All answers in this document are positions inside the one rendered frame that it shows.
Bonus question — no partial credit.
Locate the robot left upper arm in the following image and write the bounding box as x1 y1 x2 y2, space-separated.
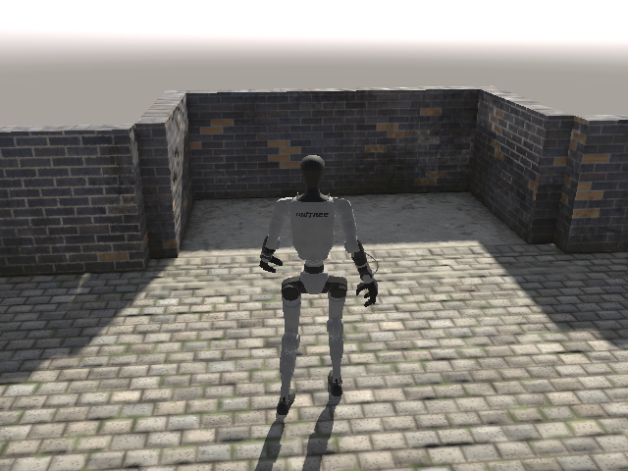
265 197 293 250

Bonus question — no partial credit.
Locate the left robot forearm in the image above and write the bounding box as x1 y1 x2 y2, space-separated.
260 235 276 263

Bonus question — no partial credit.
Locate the robot right shin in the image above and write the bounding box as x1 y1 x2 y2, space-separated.
329 319 343 383

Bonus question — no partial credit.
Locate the robot left hand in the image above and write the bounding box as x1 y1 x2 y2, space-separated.
259 256 283 273

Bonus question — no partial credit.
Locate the robot shin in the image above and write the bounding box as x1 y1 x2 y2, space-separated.
329 319 343 383
280 333 297 402

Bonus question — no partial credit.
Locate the robot right upper arm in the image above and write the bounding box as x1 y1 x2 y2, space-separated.
333 197 360 253

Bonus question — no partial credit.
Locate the robot left shin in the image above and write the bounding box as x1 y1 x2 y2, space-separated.
280 333 297 402

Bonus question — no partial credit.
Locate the right robot forearm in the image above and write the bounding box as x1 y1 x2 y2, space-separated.
351 238 374 284

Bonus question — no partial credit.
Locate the robot right hand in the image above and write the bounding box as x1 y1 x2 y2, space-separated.
356 279 378 307

